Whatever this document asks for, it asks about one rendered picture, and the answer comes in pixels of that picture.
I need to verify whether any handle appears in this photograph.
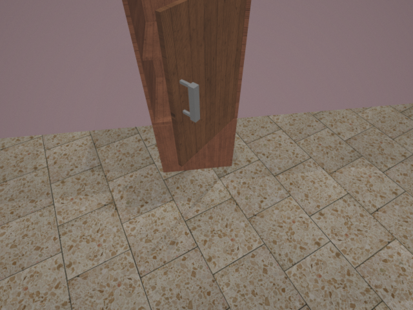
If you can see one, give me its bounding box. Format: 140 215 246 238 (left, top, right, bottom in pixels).
179 79 200 123

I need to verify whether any cupboard door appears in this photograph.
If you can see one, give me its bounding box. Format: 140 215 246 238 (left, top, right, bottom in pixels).
155 0 247 167

